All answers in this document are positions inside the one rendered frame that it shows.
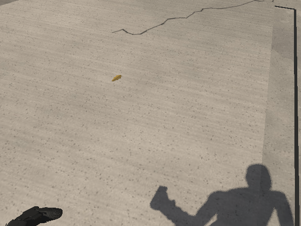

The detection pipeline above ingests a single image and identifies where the left robot hand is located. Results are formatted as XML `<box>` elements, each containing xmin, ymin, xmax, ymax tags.
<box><xmin>6</xmin><ymin>206</ymin><xmax>63</xmax><ymax>226</ymax></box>

